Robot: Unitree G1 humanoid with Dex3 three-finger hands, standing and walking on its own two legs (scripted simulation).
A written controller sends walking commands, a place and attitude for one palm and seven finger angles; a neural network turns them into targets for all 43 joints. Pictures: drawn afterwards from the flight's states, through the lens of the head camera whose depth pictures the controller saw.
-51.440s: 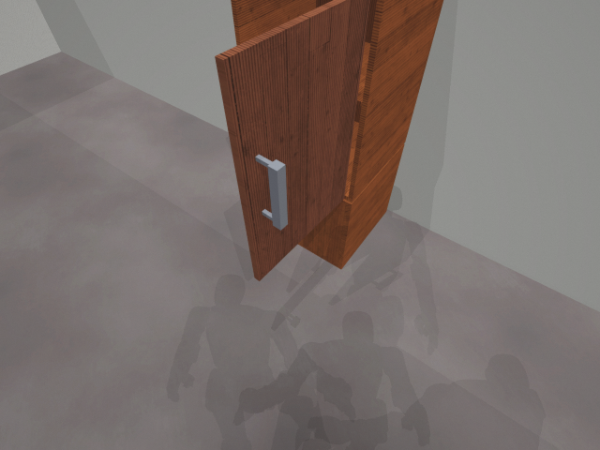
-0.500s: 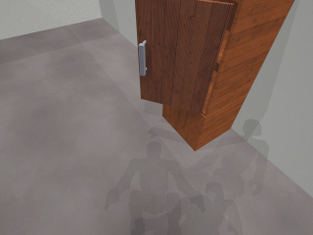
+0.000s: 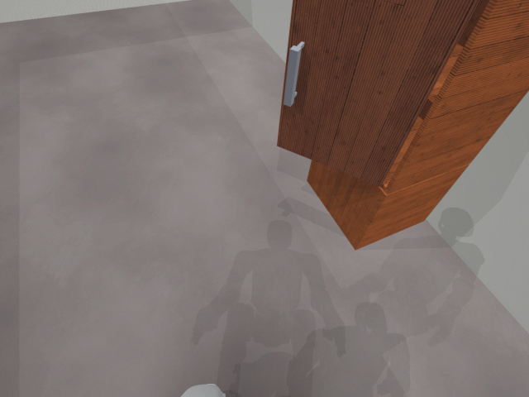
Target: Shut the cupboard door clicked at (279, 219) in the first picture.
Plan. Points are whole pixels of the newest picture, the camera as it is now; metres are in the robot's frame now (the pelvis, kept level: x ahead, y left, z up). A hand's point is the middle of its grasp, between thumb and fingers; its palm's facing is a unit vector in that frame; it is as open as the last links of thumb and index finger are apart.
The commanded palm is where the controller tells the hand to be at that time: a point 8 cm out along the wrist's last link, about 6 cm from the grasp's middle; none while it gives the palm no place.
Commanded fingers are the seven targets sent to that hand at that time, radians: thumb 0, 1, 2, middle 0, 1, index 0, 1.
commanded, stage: walk to a spot facing it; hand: left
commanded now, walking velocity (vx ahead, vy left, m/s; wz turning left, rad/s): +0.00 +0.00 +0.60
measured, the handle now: (294, 74) +0.91 -0.05 -0.02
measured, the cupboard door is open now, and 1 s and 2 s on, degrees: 38 38 38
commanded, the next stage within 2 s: turn to face it in 0.86 s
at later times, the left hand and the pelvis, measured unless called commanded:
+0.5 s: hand out of the picture -0.01 +0.21 -0.14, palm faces +0.30 -0.91 -0.29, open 7.4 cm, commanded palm none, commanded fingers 0.00 0.90 0.90 -0.20 -0.30 -0.20 -0.30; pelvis -0.01 -0.01 +0.01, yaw +18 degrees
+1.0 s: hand out of the picture +0.01 +0.27 -0.15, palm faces +0.54 -0.80 -0.25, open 7.4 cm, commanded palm none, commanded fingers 0.00 0.90 0.90 -0.20 -0.30 -0.20 -0.30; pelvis +0.07 +0.05 +0.01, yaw +33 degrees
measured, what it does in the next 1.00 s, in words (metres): steps on the spot, turning left: right foot, then left foot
